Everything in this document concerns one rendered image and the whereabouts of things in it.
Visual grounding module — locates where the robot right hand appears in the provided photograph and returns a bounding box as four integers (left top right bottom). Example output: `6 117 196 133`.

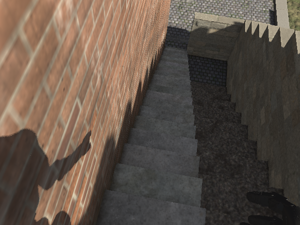
240 191 300 225

